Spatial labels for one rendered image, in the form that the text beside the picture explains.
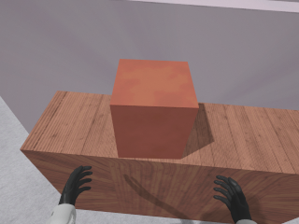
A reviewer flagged pedestal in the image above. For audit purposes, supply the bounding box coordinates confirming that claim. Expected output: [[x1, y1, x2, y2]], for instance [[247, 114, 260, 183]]
[[20, 91, 299, 224]]

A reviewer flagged carton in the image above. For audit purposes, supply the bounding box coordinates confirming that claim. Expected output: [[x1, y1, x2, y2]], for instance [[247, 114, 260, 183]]
[[109, 59, 199, 160]]

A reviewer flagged left robot forearm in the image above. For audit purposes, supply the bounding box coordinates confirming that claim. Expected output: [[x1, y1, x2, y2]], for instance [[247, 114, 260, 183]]
[[45, 203, 77, 224]]

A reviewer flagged left robot hand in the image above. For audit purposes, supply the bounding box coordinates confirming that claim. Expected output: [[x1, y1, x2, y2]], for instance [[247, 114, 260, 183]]
[[58, 165, 93, 206]]

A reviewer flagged right robot hand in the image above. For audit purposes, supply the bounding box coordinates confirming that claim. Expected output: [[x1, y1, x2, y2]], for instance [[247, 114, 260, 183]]
[[213, 175, 252, 224]]

